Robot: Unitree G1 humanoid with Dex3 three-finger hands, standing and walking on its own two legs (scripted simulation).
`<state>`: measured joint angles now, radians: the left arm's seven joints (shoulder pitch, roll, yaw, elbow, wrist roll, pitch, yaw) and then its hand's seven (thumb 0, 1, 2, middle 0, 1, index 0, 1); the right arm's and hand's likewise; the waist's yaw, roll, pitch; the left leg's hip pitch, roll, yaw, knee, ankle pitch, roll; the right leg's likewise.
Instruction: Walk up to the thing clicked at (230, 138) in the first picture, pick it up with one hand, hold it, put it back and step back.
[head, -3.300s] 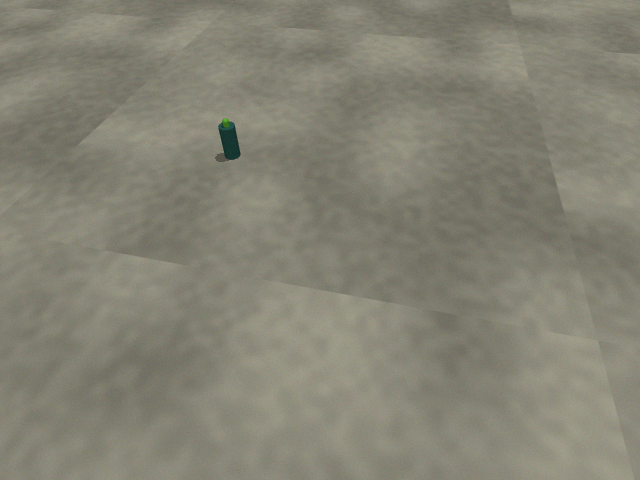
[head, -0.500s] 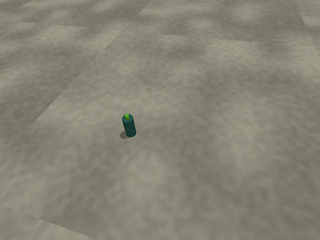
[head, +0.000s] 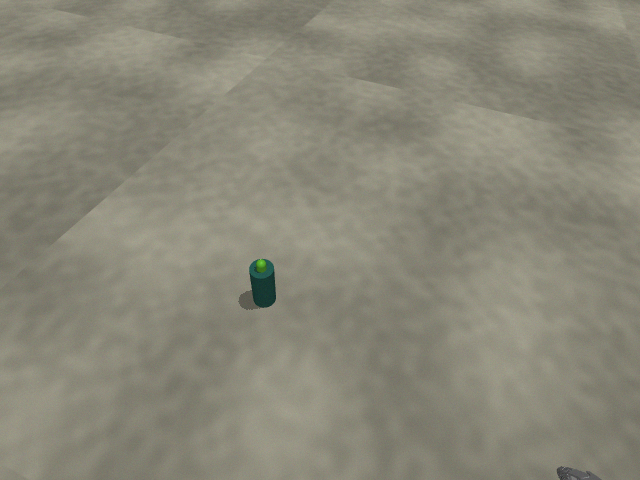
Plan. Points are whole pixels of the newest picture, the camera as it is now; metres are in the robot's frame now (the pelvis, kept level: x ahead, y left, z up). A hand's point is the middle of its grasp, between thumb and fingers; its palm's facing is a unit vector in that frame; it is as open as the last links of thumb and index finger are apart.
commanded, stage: walk up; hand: left
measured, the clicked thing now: (262, 280) +0.86 +0.19 -0.65
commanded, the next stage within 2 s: none
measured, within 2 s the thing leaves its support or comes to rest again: neither
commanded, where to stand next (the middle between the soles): +0.53 -0.03 m, yaw +0 degrees
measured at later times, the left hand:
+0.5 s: hand (179, 383) +0.29 +0.22 -0.11, palm faces -0.04 -0.91 -0.41, open 7.4 cm
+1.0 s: hand (177, 334) +0.39 +0.26 -0.14, palm faces -0.06 -0.94 -0.33, open 7.4 cm
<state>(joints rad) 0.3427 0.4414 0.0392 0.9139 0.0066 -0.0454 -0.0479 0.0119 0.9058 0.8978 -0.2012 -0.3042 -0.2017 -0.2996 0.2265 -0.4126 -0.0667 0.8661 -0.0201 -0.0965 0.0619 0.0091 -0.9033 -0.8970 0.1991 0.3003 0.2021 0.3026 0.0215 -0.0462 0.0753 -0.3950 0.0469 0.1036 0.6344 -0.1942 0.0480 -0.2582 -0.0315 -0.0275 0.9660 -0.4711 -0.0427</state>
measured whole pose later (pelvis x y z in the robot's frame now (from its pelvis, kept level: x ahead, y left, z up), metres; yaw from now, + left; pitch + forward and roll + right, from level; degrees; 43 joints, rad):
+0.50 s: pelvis +0.18 -0.05 +0.01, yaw -2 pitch -4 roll +1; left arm 0.23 0.40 0.05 0.87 0.00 -0.09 -0.06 0.01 0.91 0.90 -0.20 -0.30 -0.20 -0.30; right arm 0.33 -0.44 -0.04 0.91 0.00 -0.04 0.04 0.01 -0.90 -0.90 0.20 0.30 0.20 0.30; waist -0.01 0.05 0.08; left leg -0.33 0.04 0.02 1.04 -0.45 0.04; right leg -0.33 -0.05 -0.08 0.61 -0.22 -0.03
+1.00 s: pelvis +0.34 -0.02 +0.01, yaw +0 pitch -3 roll +0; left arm 0.31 0.45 0.04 0.91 0.00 -0.04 -0.05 0.01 0.91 0.90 -0.20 -0.30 -0.20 -0.30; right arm 0.30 -0.40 -0.04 0.85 -0.01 -0.09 0.04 0.01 -0.90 -0.90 0.20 0.30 0.20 0.30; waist -0.01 -0.07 0.08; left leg -0.27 0.03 0.10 0.54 -0.22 0.04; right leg -0.46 -0.06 -0.01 1.01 -0.37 -0.03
